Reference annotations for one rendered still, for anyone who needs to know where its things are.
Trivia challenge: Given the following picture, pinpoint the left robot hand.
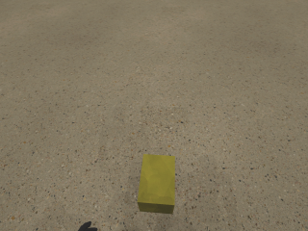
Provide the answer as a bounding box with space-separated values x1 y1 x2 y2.
78 221 98 231

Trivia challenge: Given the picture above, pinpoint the carton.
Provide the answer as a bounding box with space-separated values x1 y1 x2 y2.
137 154 175 215

